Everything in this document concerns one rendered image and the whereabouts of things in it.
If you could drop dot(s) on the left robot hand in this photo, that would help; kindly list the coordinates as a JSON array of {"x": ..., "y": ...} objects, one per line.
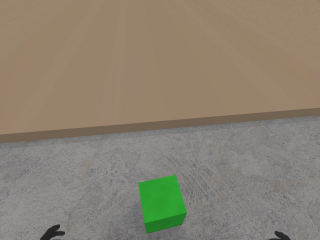
[{"x": 52, "y": 232}]

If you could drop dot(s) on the carton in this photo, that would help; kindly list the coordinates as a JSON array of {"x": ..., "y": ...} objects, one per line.
[{"x": 162, "y": 203}]

